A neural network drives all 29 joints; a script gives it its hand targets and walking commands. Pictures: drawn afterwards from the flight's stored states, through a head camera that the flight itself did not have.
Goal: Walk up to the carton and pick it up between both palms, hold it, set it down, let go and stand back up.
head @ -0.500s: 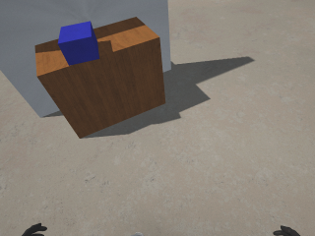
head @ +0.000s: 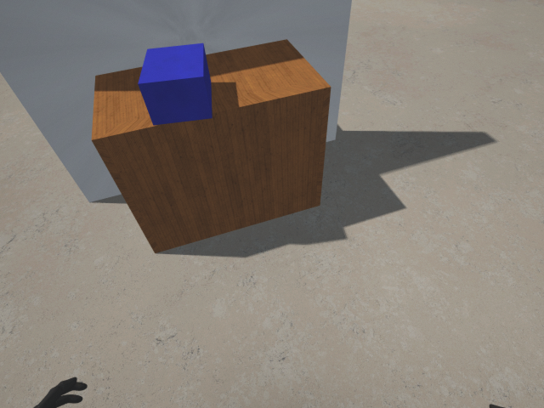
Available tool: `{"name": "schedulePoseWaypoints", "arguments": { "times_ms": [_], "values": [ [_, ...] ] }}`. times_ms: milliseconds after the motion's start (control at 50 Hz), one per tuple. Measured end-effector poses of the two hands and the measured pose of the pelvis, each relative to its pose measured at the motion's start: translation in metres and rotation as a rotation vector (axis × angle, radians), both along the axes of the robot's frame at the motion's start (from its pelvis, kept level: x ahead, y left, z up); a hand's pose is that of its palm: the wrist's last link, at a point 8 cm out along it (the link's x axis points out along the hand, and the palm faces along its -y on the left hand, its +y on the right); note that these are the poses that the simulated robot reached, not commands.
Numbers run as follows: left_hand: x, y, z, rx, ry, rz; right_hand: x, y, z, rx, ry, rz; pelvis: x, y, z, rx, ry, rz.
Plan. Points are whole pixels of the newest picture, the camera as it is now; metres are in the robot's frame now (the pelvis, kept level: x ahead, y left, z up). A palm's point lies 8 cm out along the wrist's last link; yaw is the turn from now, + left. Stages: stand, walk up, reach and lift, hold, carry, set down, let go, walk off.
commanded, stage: walk up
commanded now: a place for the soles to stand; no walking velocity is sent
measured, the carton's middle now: (179, 82) +1.08 +0.36 -0.06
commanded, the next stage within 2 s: none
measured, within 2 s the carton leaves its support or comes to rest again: neither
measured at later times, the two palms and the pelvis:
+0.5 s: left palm (24, 336) +0.25 +0.44 -0.06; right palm (434, 331) +0.27 -0.22 -0.05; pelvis +0.16 +0.10 +0.00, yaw +5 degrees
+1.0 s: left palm (18, 281) +0.34 +0.48 -0.04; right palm (373, 253) +0.43 -0.16 -0.08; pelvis +0.30 +0.13 +0.00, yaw +8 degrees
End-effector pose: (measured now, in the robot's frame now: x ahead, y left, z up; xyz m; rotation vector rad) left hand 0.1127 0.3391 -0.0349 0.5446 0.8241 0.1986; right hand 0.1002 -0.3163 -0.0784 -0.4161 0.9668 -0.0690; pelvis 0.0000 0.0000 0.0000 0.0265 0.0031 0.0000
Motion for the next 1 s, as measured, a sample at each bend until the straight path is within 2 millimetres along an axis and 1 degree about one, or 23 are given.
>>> {"name": "schedulePoseWaypoints", "arguments": {
  "times_ms": [80,120,160,240,300,340,380,420,460,520,600,680,720,800,860,920,1000],
  "values": [
    [0.009,0.017,0.019,0.044,0.027,0.038,0.037,0.016,-0.005,0.038,0.010,0.037,0.028,0.011,0.007,0.017,0.008,0.019],
    [0.016,0.025,0.021,0.052,0.039,0.048,0.052,0.026,-0.009,0.052,0.017,0.049,0.041,0.018,0.007,0.016,0.014,0.023],
    [0.025,0.034,0.020,0.049,0.046,0.054,0.068,0.036,-0.011,0.060,0.016,0.058,0.053,0.026,0.006,0.008,0.016,0.024],
    [0.047,0.054,0.005,0.013,0.059,0.060,0.102,0.059,-0.007,0.049,-0.001,0.071,0.078,0.046,0.001,-0.014,0.017,0.030],
    [0.070,0.074,-0.016,-0.019,0.057,0.060,0.123,0.074,-0.005,0.008,-0.009,0.072,0.101,0.067,-0.009,-0.032,0.014,0.032],
    [0.087,0.085,-0.030,-0.041,0.047,0.064,0.131,0.082,-0.006,-0.030,-0.014,0.063,0.115,0.080,-0.017,-0.023,-0.013,0.055],
    [0.104,0.089,-0.031,-0.066,0.023,0.069,0.136,0.089,0.001,-0.049,-0.009,0.054,0.126,0.087,-0.013,-0.032,-0.024,0.068],
    [0.120,0.093,-0.026,-0.079,-0.005,0.071,0.142,0.091,0.012,-0.071,-0.003,0.053,0.138,0.091,-0.007,-0.042,-0.032,0.079],
    [0.132,0.095,-0.024,-0.090,-0.012,0.070,0.153,0.092,0.020,-0.089,-0.008,0.053,0.149,0.094,-0.002,-0.042,-0.038,0.080],
    [0.146,0.097,-0.021,-0.098,-0.011,0.074,0.173,0.094,0.024,-0.090,-0.014,0.066,0.166,0.097,0.000,-0.037,-0.045,0.089],
    [0.166,0.098,-0.015,-0.079,0.001,0.082,0.199,0.095,0.016,-0.065,-0.002,0.079,0.189,0.095,0.000,-0.026,-0.034,0.098],
    [0.185,0.093,-0.014,-0.041,0.000,0.090,0.226,0.092,-0.002,-0.040,0.018,0.088,0.214,0.087,-0.006,-0.007,-0.013,0.105],
    [0.190,0.094,-0.007,-0.024,0.006,0.107,0.241,0.097,-0.005,-0.019,0.014,0.093,0.226,0.088,-0.003,0.003,-0.012,0.114],
    [0.196,0.106,0.013,0.018,0.024,0.143,0.272,0.110,-0.008,0.013,0.023,0.126,0.248,0.096,0.005,0.024,-0.004,0.136],
    [0.201,0.116,0.018,0.031,0.039,0.159,0.289,0.123,-0.012,0.031,0.031,0.142,0.262,0.105,0.006,0.026,0.001,0.142],
    [0.211,0.127,0.014,0.017,0.049,0.164,0.305,0.136,-0.011,0.033,0.027,0.150,0.275,0.115,0.005,0.015,0.002,0.142],
    [0.231,0.144,-0.003,-0.034,0.056,0.161,0.328,0.153,-0.002,0.003,0.018,0.153,0.295,0.135,0.002,-0.009,0.006,0.143]
  ]
}}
